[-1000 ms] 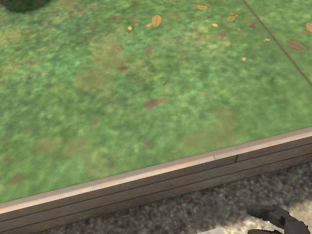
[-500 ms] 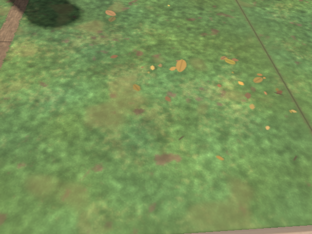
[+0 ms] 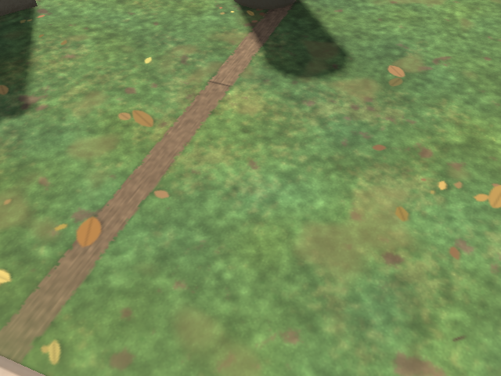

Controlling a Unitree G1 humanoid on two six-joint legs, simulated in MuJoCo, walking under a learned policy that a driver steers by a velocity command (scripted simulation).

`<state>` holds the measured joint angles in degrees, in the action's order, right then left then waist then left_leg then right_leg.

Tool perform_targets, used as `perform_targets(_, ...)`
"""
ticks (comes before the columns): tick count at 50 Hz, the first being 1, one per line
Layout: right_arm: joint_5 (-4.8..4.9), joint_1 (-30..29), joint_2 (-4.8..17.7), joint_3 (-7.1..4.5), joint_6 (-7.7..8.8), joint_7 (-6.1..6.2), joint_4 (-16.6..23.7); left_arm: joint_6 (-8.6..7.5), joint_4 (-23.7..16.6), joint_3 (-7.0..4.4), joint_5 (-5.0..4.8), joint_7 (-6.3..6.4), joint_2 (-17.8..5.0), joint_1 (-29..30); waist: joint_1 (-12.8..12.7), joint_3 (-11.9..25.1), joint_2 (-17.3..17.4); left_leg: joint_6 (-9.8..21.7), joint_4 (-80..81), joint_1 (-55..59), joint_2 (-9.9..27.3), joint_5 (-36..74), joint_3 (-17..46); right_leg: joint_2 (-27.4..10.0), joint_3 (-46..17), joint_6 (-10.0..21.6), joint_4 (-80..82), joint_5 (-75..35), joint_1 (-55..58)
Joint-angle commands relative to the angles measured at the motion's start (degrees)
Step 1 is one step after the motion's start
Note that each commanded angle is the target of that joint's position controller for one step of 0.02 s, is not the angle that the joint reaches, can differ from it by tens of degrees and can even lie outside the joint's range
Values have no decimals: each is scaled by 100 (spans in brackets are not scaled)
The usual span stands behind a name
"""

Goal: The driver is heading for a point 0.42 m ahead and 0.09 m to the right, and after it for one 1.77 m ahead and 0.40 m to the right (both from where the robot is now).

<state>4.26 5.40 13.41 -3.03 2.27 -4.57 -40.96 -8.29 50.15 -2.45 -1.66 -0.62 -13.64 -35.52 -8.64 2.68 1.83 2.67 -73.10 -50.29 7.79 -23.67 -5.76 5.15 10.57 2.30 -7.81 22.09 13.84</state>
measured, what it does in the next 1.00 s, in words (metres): walks ahead, turning right: left foot, then right foot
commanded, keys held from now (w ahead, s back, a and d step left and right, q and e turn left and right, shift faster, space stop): w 0.06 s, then w+e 0.22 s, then e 0.72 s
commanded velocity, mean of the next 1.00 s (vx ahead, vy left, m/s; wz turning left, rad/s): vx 0.25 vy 0.00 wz -0.29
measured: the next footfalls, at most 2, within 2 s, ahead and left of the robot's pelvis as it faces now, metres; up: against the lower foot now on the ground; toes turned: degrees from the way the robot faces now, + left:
left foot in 0.22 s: +0.47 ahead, +0.13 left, +0.00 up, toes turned +12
right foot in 0.80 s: +0.50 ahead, -0.06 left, +0.00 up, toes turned -19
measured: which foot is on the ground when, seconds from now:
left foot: up 0.00-0.20, down 0.22-0.82, up 0.84-1.00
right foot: down 0.00-0.20, up 0.22-0.78, down 0.80-1.00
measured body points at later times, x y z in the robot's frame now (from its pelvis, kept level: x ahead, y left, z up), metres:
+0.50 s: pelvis +0.34 +0.08 +0.01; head +0.39 +0.10 +0.46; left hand +0.45 +0.32 -0.13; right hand +0.38 -0.20 -0.11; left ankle +0.43 +0.13 -0.72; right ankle +0.42 -0.03 -0.59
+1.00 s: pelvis +0.45 +0.06 +0.02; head +0.49 +0.03 +0.46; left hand +0.65 +0.29 -0.08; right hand +0.57 -0.25 -0.08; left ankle +0.48 +0.19 -0.64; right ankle +0.46 -0.04 -0.72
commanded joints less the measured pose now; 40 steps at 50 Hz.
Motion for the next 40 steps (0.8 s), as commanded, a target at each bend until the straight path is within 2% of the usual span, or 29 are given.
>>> perform_targets(1, 115, -2232, -126, 174, 342, -71, 1200, -219, 417, 53, -47, -176, -20, -4, 92, -1676, -201, 94, -278, -3201, 174, -25, -430, -1895, -1054, 574, 1059, -1643, 551)
perform_targets(2, 160, -2229, -57, 188, 391, -161, 1423, -144, 486, 163, 99, -372, 106, 308, 334, -2222, 29, 158, 484, -2356, 21, 657, -421, -1416, -200, 239, 1042, -2328, -864)
perform_targets(3, 30, -2856, -15, 300, 441, -445, 1492, -38, 386, 271, 199, -484, 3, -37, -169, -2249, 109, 71, 1339, -1049, -458, 1748, -1289, -1057, -89, 319, 1292, -2048, -2119)
perform_targets(4, 218, -2375, -142, 282, 385, -564, 1402, 58, 223, 336, -17, -452, 148, 55, -158, -2107, -194, 152, 2056, 987, -434, 3221, -538, -1297, 100, 242, 1458, -2150, -3458)
perform_targets(5, 61, -1691, -151, 300, 398, -581, 1274, 28, 431, 352, -137, -477, 66, 59, 230, -1825, -773, 415, 2426, 2094, -552, 3748, -376, -1336, 185, 215, 1470, -2708, -3591)
perform_targets(6, -122, -1203, -51, 299, 395, -549, 1107, 93, 607, 293, -63, -453, -155, 64, 462, -1528, -900, 484, 2555, 2488, -776, 3433, -414, -1460, 162, 158, 1108, -4014, -2953)
perform_targets(7, -361, -1396, -40, 325, 443, -454, 1229, 122, 689, 242, 52, -466, -375, 135, 542, -1363, -701, 495, 3001, 2544, -1108, 3112, -663, -1338, 268, 128, 473, -5536, -2405)
perform_targets(8, -421, -1562, -34, 349, 456, -370, 1267, 112, 687, 153, 72, -460, -603, 56, 362, -1273, -776, 588, 3328, 2606, -1175, 2607, -724, -1541, 236, 223, -123, -6804, -1831)
perform_targets(9, -511, -1487, 60, 330, 454, -351, 1242, 120, 799, 113, 126, -408, -715, 116, 427, -1240, -962, 726, 3709, 2956, -1214, 1827, -643, -1687, 178, 376, -964, -7366, -1720)
perform_targets(10, -611, -335, 357, 173, 466, -382, 792, 87, 816, 107, 218, -313, -774, 368, 949, -799, -1275, 939, 4219, 3967, -1088, 1213, -317, -1777, 97, 439, -2179, -7355, -1810)
perform_targets(11, -504, 1549, 923, -67, 471, -326, 106, 18, 568, 159, 420, -163, -690, 781, 1696, -93, -1121, 923, 4781, 5708, -807, 194, 19, -1480, 169, 287, -3805, -5666, -2541)
perform_targets(12, 185, 1166, 740, 100, 553, -301, 167, 80, 294, 400, -33, -149, 107, 43, 771, 1258, -230, 807, 4773, 9269, 1234, -1022, 2483, -954, 88, 69, -5676, 1271, -5505)
perform_targets(13, 392, 1427, 365, 132, 514, -264, 155, 50, 229, 177, -348, -40, -763, 46, 1552, 2827, -261, 1033, 5195, 9251, 1792, -532, 3545, -789, -419, 210, -6640, 1288, -5878)
perform_targets(14, 272, 1655, 272, 196, 573, -212, 185, 119, 124, -62, -428, 52, -1207, 84, 1759, 3270, -167, 964, 5393, 8749, 1712, -177, 3488, -887, -648, 251, -7092, 1040, -5508)
perform_targets(15, 77, 1475, 348, 211, 804, -197, 110, 236, 76, -53, -412, 136, -804, -179, 1595, 3013, -563, 982, 5409, 7881, 1562, 443, 3030, -991, -555, 38, -7329, 628, -5230)
perform_targets(16, -16, 1238, 381, 153, 956, 9, 10, 347, 247, 28, -315, 182, -272, -188, 1406, 2428, -999, 910, 5742, 6013, 1912, 209, 2908, -1250, -584, -46, -7611, 202, -4676)
perform_targets(17, 82, 974, 487, 89, 973, 242, -288, 412, 263, 277, -93, 376, 556, -133, 999, 1091, -1484, 874, 6277, 3655, 2031, 106, 3009, -1215, -321, -123, -8083, 371, -4286)
perform_targets(18, 107, 822, 404, 113, 986, 338, -349, 375, 148, 386, 25, 513, 898, 2, 796, 811, -1196, 757, 6482, 2769, 2016, 22, 2843, -1218, -287, -69, -8523, 448, -4098)
perform_targets(19, 175, 580, 220, 155, 983, 322, -388, 235, 102, 450, 112, 526, 1105, -34, 544, 710, -781, 379, 6447, 2397, 1817, 269, 2316, -1426, -387, -63, -8902, 86, -4159)
perform_targets(20, 274, 477, -123, 234, 908, 209, -389, 143, 194, 373, 54, 476, 1148, -46, 335, 292, -451, -212, 6128, 2009, 1499, 1099, 1337, -1613, -486, -152, -8581, -721, -4397)
perform_targets(21, -1103, 28, 99, 239, 609, 186, -760, 449, -410, 71, 64, 286, 74, 1257, 525, 309, 1235, -68, 5913, 2338, 286, 2437, 236, -1420, -1620, 29, -7881, -2142, -4674)
perform_targets(22, -1208, -350, -4, 210, 425, 290, -622, 572, -602, -3, 115, 304, -40, 1313, 324, 385, 1642, 187, 5999, 2574, 257, 3116, -397, -1231, -1439, -201, -7228, -1824, -4783)
perform_targets(23, -1117, -870, -195, 290, 343, 362, -283, 638, -458, -143, 139, 274, -471, 1033, 219, 604, 1241, 425, 6052, 2693, 304, 3956, -719, -1153, -1287, -263, -7231, -1761, -4525)
perform_targets(25, -990, -1089, 153, 260, 275, 500, -248, 792, -406, -155, 233, 326, -287, 928, 103, 276, 673, 781, 5951, 2377, 467, 4623, -917, -991, -1048, -423, -7057, -1745, -4654)
perform_targets(27, -932, -670, 447, 249, 236, 637, -353, 865, -433, -159, 276, 297, -224, 1071, 247, 166, 219, 829, 5817, 2696, 507, 4386, -879, -1108, -1064, -334, -6508, -2050, -4917)
perform_targets(31, -732, -102, 987, 115, 140, 807, -520, 923, -620, -100, 197, -9, -118, 2023, 870, -5, -44, 821, 5855, 3928, 900, 4331, -769, -1324, -694, -133, -4803, -1778, -5055)
perform_targets(35, -671, 97, 1260, -32, -189, 753, -453, 909, -859, -107, 5, -172, -324, 2572, 1145, 40, -35, 971, 5412, 5154, 1339, 4745, -688, -1211, -454, -76, -3918, -516, -4945)
perform_targets(38, -500, -139, 1227, -85, -403, 719, -310, 931, -910, -155, 12, -145, -412, 2433, 901, 29, 158, 823, 4836, 5287, 1289, 5068, -775, -989, -262, 15, -3129, -222, -4413)
perform_targets(40, -379, -184, 1070, -76, -464, 715, -307, 864, -792, -273, 80, -59, -624, 1809, 465, 176, -78, 318, 3645, 4891, 737, 5133, -1057, -709, -425, 357, -1845, -1610, -3304)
